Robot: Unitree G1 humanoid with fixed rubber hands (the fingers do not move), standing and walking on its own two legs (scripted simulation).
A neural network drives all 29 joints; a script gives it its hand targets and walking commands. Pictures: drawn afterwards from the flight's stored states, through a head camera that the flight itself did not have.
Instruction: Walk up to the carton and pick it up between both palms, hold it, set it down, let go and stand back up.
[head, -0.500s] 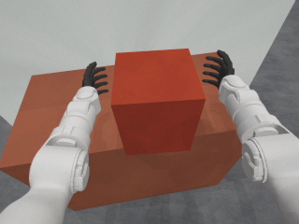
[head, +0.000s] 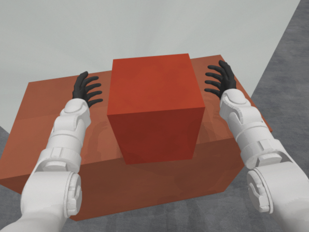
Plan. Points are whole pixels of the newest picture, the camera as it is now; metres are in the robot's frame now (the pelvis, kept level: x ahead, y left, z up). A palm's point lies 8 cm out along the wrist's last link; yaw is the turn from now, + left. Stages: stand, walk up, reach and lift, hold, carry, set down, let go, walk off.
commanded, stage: set down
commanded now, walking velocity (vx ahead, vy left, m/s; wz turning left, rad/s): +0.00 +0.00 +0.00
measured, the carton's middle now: (155, 112) +0.46 +0.02 +0.04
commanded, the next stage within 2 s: let go in 1.86 s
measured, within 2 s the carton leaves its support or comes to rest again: neither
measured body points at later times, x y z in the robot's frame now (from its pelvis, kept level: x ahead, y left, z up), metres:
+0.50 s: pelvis +0.01 +0.01 +0.01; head +0.04 +0.00 +0.45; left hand +0.42 +0.22 +0.10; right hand +0.41 -0.18 +0.10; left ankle +0.01 +0.14 -0.74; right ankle +0.01 -0.07 -0.74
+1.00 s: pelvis +0.00 +0.01 +0.00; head +0.03 +0.01 +0.45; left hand +0.33 +0.22 +0.03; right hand +0.33 -0.18 +0.04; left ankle +0.01 +0.14 -0.74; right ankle +0.01 -0.07 -0.74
